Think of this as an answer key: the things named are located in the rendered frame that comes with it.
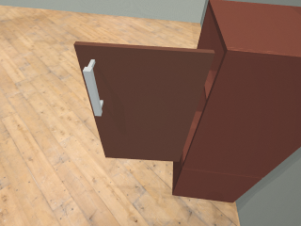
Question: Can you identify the cupboard door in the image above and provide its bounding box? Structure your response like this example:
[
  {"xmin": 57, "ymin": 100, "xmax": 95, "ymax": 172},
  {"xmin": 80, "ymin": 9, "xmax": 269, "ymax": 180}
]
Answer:
[{"xmin": 73, "ymin": 41, "xmax": 215, "ymax": 162}]

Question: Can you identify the handle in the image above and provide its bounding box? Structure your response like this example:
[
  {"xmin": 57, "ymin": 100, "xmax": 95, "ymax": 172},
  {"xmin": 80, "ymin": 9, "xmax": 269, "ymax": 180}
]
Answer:
[{"xmin": 83, "ymin": 59, "xmax": 103, "ymax": 117}]

